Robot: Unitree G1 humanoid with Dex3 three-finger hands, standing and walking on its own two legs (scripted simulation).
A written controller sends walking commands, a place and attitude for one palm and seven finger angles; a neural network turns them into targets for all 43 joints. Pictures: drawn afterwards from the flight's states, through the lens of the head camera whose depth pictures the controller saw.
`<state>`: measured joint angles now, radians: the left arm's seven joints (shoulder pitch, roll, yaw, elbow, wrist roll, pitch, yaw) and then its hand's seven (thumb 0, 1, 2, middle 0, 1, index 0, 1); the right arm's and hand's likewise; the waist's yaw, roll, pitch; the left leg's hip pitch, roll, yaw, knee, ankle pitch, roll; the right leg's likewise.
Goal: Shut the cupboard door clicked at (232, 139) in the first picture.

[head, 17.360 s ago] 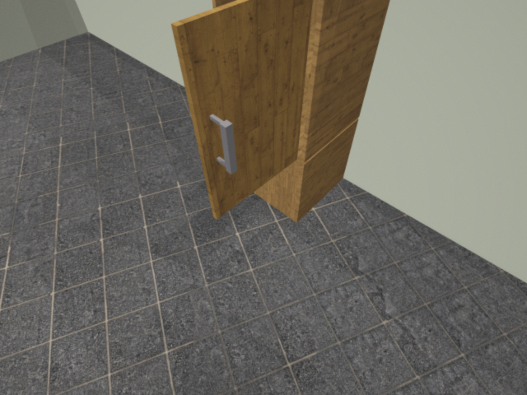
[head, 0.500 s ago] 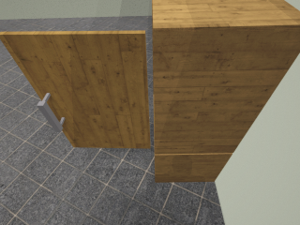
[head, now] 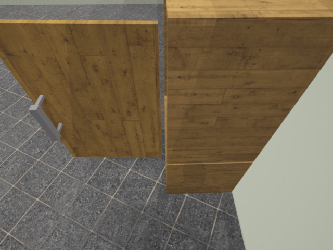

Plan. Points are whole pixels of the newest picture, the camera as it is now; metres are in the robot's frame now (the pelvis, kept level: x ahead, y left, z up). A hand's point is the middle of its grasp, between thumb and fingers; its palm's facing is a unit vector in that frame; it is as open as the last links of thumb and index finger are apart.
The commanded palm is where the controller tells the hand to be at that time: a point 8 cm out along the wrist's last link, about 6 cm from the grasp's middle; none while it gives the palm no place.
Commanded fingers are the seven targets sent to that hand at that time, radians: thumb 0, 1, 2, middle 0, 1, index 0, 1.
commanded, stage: shuffle to correct the standing spot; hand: left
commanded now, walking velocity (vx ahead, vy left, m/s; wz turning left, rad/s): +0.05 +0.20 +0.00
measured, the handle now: (48, 118) +0.47 +0.41 -0.02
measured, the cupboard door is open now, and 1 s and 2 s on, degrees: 88 88 88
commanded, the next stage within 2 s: come to a stop and stand still in 1.20 s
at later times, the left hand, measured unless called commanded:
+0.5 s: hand out of the picture +0.05 +0.22 -0.15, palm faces +0.07 -0.96 -0.28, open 7.4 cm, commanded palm none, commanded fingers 0.00 0.90 0.90 -0.20 -0.30 -0.20 -0.30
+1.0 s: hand out of the picture +0.02 +0.33 -0.15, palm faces +0.14 -0.94 -0.31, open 7.4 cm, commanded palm none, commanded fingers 0.00 0.90 0.90 -0.20 -0.30 -0.20 -0.30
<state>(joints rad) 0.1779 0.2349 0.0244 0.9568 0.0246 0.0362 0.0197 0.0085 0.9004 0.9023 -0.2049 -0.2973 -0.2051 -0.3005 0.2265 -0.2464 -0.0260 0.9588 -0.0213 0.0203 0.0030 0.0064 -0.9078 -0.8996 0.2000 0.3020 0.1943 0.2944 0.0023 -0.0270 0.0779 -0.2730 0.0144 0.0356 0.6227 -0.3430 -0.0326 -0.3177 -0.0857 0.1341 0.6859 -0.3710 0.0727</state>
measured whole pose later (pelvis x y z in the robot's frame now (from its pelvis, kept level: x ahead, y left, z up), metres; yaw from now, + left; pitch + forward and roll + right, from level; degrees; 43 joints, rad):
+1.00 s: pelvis +0.00 +0.11 +0.01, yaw +3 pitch +0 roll +2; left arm 0.26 0.21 0.07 0.96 0.02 0.03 0.03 0.01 0.91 0.90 -0.20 -0.30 -0.20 -0.30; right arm 0.22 -0.18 -0.02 0.95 -0.04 0.04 0.00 0.00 -0.93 -0.90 0.20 0.30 0.20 0.29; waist 0.04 0.00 0.04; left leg -0.29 0.01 0.06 0.56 -0.27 0.00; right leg -0.39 -0.04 -0.12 0.84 -0.46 -0.01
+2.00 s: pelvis +0.03 +0.20 +0.01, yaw +1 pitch -2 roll +0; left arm 0.26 0.17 0.00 1.00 0.02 -0.01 0.04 0.01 0.91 0.90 -0.20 -0.30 -0.20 -0.30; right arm 0.28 -0.18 -0.01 1.02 -0.02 0.00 -0.01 0.01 -0.92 -0.90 0.20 0.30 0.19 0.29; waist -0.02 0.03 0.01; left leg -0.23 0.05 0.06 0.54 -0.29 -0.02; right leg -0.19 0.01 -0.06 0.53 -0.32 -0.03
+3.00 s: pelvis +0.06 +0.21 +0.02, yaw +0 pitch -1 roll +0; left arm 0.27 0.18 -0.01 1.10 0.01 -0.02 0.03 0.01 0.90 0.90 -0.20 -0.30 -0.20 -0.30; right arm 0.24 -0.17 0.02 1.13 -0.01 -0.02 -0.03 0.01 -0.92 -0.90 0.20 0.30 0.20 0.29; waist 0.01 -0.02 0.03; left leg -0.14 0.03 0.08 0.42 -0.27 -0.01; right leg -0.12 0.00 -0.04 0.43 -0.30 -0.02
